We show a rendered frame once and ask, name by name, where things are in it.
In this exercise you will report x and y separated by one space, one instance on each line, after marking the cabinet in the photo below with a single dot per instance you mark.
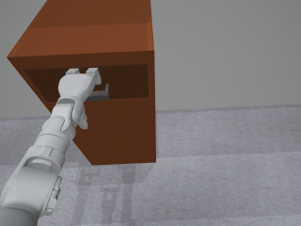
87 33

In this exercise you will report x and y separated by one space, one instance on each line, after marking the handle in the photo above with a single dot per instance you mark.
99 95

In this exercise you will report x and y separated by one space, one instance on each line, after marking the drawer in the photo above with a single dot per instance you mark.
125 81

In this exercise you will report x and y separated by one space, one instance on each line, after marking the left robot hand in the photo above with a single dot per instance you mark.
79 85

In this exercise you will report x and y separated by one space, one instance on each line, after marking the robot left upper arm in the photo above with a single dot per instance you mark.
32 194

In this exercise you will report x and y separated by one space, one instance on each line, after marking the left robot forearm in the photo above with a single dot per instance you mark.
49 149

